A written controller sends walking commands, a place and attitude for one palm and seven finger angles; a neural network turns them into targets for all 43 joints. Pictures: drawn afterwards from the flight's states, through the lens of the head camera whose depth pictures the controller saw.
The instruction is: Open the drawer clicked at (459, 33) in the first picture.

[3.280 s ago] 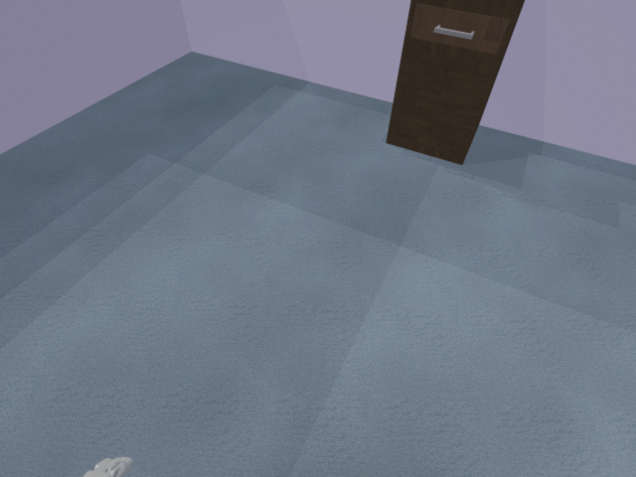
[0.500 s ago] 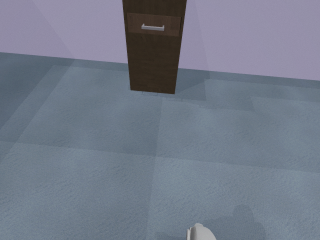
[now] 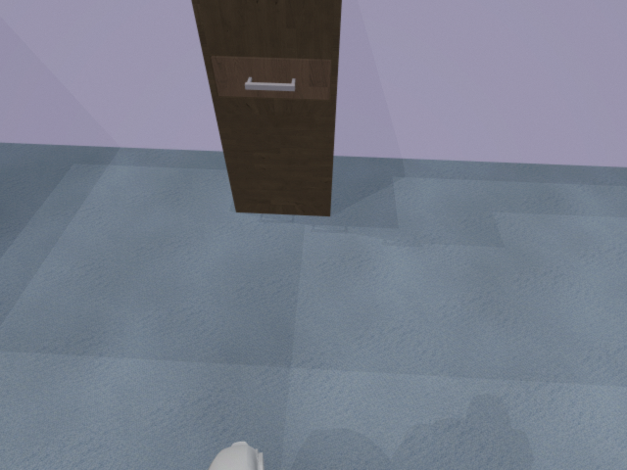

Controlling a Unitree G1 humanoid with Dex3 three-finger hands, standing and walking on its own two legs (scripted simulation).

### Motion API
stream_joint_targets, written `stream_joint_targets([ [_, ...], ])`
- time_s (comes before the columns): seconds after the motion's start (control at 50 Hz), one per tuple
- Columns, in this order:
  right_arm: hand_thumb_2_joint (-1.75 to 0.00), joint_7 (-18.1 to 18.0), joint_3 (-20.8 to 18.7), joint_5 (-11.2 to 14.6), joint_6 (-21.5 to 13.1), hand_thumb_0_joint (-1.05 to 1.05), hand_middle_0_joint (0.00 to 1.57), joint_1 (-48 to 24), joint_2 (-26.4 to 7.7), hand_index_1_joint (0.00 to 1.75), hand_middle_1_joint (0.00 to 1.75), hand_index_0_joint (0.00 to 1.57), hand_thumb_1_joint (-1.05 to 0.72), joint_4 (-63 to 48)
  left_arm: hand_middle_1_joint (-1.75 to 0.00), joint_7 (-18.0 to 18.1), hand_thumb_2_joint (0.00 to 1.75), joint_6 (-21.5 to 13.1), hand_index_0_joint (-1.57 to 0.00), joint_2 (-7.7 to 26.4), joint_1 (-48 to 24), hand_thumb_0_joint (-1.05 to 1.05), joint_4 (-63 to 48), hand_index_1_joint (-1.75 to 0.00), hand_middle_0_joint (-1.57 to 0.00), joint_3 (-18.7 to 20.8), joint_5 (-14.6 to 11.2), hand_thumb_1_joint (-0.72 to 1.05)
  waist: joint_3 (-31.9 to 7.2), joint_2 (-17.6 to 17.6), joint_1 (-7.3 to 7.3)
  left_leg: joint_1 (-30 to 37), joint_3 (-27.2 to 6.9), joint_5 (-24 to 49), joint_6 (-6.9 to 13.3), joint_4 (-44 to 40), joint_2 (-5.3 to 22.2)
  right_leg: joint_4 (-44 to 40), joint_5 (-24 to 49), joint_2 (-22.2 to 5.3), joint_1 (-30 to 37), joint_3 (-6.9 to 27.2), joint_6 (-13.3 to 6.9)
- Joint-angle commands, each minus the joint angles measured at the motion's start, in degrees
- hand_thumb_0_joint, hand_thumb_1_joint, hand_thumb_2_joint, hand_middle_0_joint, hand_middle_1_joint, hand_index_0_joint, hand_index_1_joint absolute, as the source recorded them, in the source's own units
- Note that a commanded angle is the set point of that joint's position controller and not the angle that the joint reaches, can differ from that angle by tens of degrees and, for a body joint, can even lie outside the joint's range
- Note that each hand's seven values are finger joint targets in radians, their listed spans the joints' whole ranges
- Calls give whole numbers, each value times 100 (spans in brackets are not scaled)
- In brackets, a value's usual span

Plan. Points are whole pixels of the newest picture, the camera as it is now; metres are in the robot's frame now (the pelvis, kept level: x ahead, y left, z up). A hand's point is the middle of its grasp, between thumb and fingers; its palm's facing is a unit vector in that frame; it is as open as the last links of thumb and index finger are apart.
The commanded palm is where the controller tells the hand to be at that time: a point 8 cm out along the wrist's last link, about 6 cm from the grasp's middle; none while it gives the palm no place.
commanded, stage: walk to a spot facing it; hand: left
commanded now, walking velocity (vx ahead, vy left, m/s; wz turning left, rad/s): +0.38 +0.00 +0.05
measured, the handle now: (270, 83) +1.26 +0.18 -0.13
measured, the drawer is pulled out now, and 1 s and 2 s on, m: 0.00 0.00 0.00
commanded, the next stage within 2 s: turn to face it in 0.72 s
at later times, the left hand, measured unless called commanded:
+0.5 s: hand (172, 406) +0.25 +0.24 -0.17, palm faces +0.01 -0.99 -0.16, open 7.4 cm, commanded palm none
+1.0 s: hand (247, 280) +0.49 +0.15 -0.16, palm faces -0.13 -0.96 -0.24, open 7.1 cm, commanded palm none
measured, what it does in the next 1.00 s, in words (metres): walks ahead: left foot, then right foot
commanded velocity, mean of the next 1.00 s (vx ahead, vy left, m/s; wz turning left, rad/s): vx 0.27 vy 0.00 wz -0.10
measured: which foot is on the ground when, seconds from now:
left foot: up 0.00-0.16, down 0.18-0.76, up 0.78-1.00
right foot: down 0.00-0.20, up 0.22-0.72, down 0.74-1.00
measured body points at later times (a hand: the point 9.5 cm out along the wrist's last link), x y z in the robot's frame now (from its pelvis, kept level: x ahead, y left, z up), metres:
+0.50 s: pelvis +0.21 +0.06 +0.01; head +0.22 +0.08 +0.46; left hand +0.25 +0.29 -0.16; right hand +0.19 -0.17 -0.14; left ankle +0.20 +0.14 -0.74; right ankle +0.26 -0.10 -0.65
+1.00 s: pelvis +0.40 -0.02 +0.00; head +0.41 -0.04 +0.45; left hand +0.50 +0.20 -0.14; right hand +0.39 -0.25 -0.16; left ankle +0.44 +0.12 -0.67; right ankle +0.40 -0.10 -0.74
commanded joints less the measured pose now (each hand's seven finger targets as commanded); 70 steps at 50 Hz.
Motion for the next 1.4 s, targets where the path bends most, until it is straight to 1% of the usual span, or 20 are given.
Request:
stream_joint_targets([
  [0.0, -90, 225, 87, 24, -121, 0, 20, -161, 57, 30, 30, 20, -90, -344, -30, -40, 90, -78, -20, 579, 488, 0, -33, -30, -20, 55, -1, 90, 547, -960, 179, 274, 121, 362, 14, -1307, -4, -1117, 1366, -1442, -404, 722, -524],
  [0.08, -90, 245, 82, 22, -193, 0, 20, -564, -205, 30, 30, 20, -90, -529, -30, -41, 90, -22, -20, 810, 756, 0, 41, -30, -20, 91, -2, 90, 585, -777, 280, 640, 359, 58, 173, -1958, -228, -810, 1766, -1607, 105, 867, -509],
  [0.12, -90, 180, 15, -14, -247, 0, 20, 243, -447, 30, 30, 20, -90, -317, -30, -44, 90, -5, -20, 876, 657, 0, 37, -30, -20, 101, -15, 90, 239, -363, -179, 2032, 566, 87, 273, -2467, -536, 411, 2652, -1400, -204, 538, -365],
  [0.14, -90, 118, -84, -66, -283, 0, 20, 1133, -833, 30, 30, 20, -90, -77, -30, -64, 90, 7, -20, 749, 722, 0, -18, -30, -20, 91, -50, 90, -399, 348, -514, 3427, 31, 169, 468, -2789, -220, 1806, 2422, -1038, -802, 237, -130],
  [0.16, -90, 53, -262, -127, -307, 0, 20, 1819, -1579, 30, 30, 20, -90, 70, -30, -127, 90, 24, -20, 401, 941, 0, -148, -30, -20, 40, -130, 90, -1048, 1895, -645, 4619, -2166, 215, 1052, -3399, 1346, 3794, -129, -172, -2186, -97, 181],
  [0.18, -90, 3, -236, -25, -259, 0, 20, 1993, -1662, 30, 30, 20, -90, 128, -30, -133, 90, -5, -20, 516, 558, 0, -344, -30, -20, 19, -98, 90, -1110, 1826, -695, 4631, -2939, 259, 1365, -4046, 1841, 4939, -1644, -37, -2772, 616, 120],
  [0.24, -90, -56, -25, 11, -319, 0, 20, 700, -886, 30, 30, 20, -90, -157, -30, -193, 90, 103, -20, 408, 92, 0, -236, -30, -20, 78, -34, 90, 112, 463, -210, 2781, -1719, -332, 970, -4413, 1385, 5269, -449, -747, -2930, 1054, 121],
  [0.32, -90, -83, 59, 51, -400, 0, 20, 336, -549, 30, 30, 20, -90, -156, -30, -205, 90, 373, -20, 70, 779, 0, -1, -30, -20, 65, 25, 90, 181, 532, 294, 1922, -394, -421, 659, -4742, 806, 4743, 301, -765, -2359, 980, 261],
  [0.64, -90, -98, 23, -37, -345, 0, 20, 1488, -512, 30, 30, 20, -90, 447, -30, -249, 90, 325, -20, 35, -947, 0, -685, -30, -20, 63, 5, 90, 682, 428, -86, 3499, 607, 1835, 843, -4240, 1077, 1400, 351, -496, -2521, 320, 49],
  [0.7, -90, -78, 20, 28, -324, 0, 20, 1236, -641, 30, 30, 20, -90, 405, -30, -202, 90, 193, -20, 410, 676, 0, -194, -30, -20, 162, 46, 90, -265, 10, 708, 3029, 1086, 3145, 506, -2056, 712, 599, 738, -68, -147, 99, -188],
  [0.72, -90, -16, 57, 94, -335, 0, 20, 1304, -435, 30, 30, 20, -90, 306, -30, -142, 90, 106, -20, 917, 1350, 0, 26, -30, -20, 301, 80, 90, -908, -914, 942, 1641, 1267, 1678, 250, -483, 302, 453, 1092, -1093, 1396, 1322, -522],
  [0.74, -90, -17, 128, 132, -345, 0, 20, 1376, -149, 30, 30, 20, -90, 106, -30, -81, 90, 95, -20, 1460, 1785, 0, 123, -30, -20, 404, -18, 90, -1401, -1993, 885, 249, 891, -2037, -29, 1229, -597, -98, 2329, -2455, 2339, 3587, -1208],
  [0.82, -90, -56, 97, 85, -188, 0, 20, 582, -75, 30, 30, 20, -90, 99, -30, 12, 90, 76, -20, 707, 470, 0, -152, -30, -20, 147, -99, 90, -126, -423, 372, 174, -332, -922, 69, 1721, 29, -588, 2842, -1989, 42, 2109, -803],
  [0.9, -90, -60, 131, 42, 69, 0, 20, 1187, 178, 30, 30, 20, -90, 331, -30, 52, 90, 2, -20, 267, 78, 0, -184, -30, -20, 3, -23, 90, -19, -690, -116, 832, -254, -522, -76, 664, -60, -765, 3323, -1519, -849, 840, -534],
  [1.14, -90, 60, 160, 24, -73, 0, 20, 281, -182, 30, 30, 20, -90, -40, -30, -9, 90, 173, -20, 666, 413, 0, 55, -30, -20, 52, -33, 90, 341, -512, 120, 1983, 259, -233, 91, -2520, -419, -498, 500, -1600, -764, 914, -455],
  [1.16, -90, 50, 139, 14, -116, 0, 20, 594, -311, 30, 30, 20, -90, 55, -30, -24, 90, 201, -20, 583, 421, 0, 34, -30, -20, 39, -56, 90, 205, -20, 8, 2588, 101, -25, 173, -2881, -403, 29, 184, -1308, -1064, 682, -278],
  [1.2, -90, -19, -52, -40, -136, 0, 20, 1508, -1115, 30, 30, 20, -90, 198, -30, -86, 90, 198, -20, 166, 280, 0, -221, -30, -20, -33, -94, 90, 28, 1926, -302, 3510, -2254, -103, 1092, -4109, 1265, 2454, -1419, -230, -2372, -156, 209],
  [1.22, -90, -68, -25, -34, -101, 0, 20, 1577, -1007, 30, 30, 20, -90, 256, -30, -62, 90, 204, -20, 283, -99, 0, -370, -30, -20, -44, -21, 90, 227, 1477, -379, 3252, -2639, -606, 1411, -4512, 1421, 3488, -1876, -215, -2690, 332, 150],
  [1.3, -90, -150, 122, 29, -249, 0, 20, 774, -497, 30, 30, 20, -90, 8, -30, -156, 90, 227, -20, 209, -30, 0, -202, -30, -20, 3, 25, 90, 330, 220, 38, 2686, -1613, -71, 1144, -4637, 928, 4092, -628, -719, -2718, 865, 210],
  [1.38, -90, -162, 96, 60, -304, 0, 20, 893, -506, 30, 30, 20, -90, 70, -30, -147, 90, 341, -20, 57, 153, 0, -144, -30, -20, -11, 26, 90, 78, 306, 111, 2777, -1008, 245, 1130, -4682, 638, 3505, -179, -718, -2484, 736, 365],
])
